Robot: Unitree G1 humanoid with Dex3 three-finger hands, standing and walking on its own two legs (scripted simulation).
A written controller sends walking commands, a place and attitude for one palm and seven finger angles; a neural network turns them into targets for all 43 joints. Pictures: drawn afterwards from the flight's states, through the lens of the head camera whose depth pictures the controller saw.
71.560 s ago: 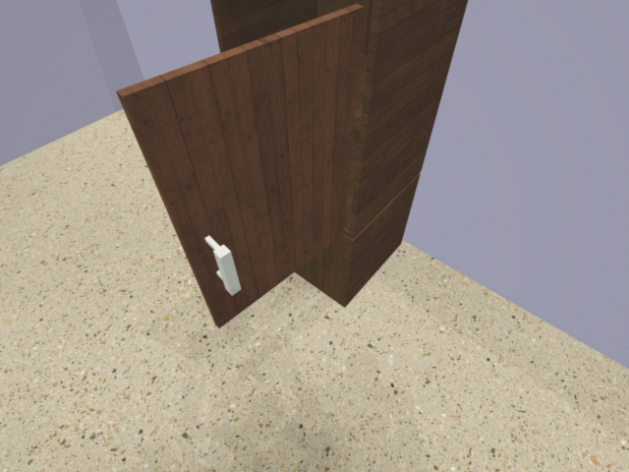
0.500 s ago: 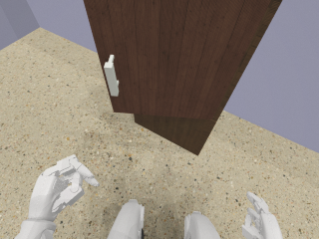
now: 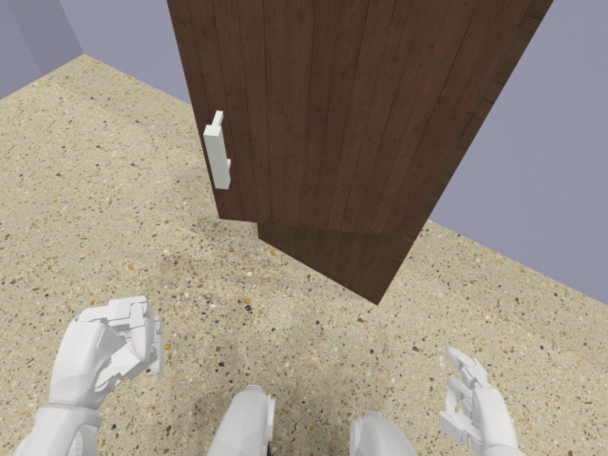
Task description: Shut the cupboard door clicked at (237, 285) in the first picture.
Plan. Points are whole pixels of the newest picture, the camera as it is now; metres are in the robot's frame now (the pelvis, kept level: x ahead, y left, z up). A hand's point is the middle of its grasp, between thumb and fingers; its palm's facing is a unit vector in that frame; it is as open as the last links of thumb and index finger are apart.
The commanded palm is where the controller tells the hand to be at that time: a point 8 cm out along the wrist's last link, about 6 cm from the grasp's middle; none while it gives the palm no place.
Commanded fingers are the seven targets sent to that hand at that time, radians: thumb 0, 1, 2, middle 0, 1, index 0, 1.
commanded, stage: raise the hand and make a fist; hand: left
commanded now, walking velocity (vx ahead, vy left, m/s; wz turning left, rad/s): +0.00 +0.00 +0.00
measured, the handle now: (220, 150) +0.56 +0.20 +0.02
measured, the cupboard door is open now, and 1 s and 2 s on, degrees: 27 27 27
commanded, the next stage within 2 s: bring the fist close to the handle in 0.40 s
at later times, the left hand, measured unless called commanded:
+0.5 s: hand (178, 357) +0.22 +0.17 +0.04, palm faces -0.02 -1.00 -0.03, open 3.1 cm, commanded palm +0.21 +0.22 +0.05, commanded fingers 0.00 0.90 0.90 -1.30 -1.50 -1.30 -1.50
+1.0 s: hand (204, 263) +0.34 +0.17 +0.04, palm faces +0.01 -1.00 -0.03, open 3.1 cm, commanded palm +0.32 +0.21 +0.03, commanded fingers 0.00 0.90 0.90 -1.30 -1.50 -1.30 -1.50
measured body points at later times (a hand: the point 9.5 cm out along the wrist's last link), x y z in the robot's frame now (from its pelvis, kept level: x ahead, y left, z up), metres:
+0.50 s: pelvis +0.00 -0.01 +0.00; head +0.07 -0.01 +0.44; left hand +0.22 +0.22 +0.05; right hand +0.19 -0.25 -0.08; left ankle +0.06 +0.11 -0.61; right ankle +0.02 -0.13 -0.61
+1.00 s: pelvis +0.01 -0.01 +0.00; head +0.10 +0.00 +0.44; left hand +0.33 +0.22 +0.05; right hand +0.16 -0.25 -0.10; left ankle +0.06 +0.11 -0.61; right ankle +0.02 -0.13 -0.61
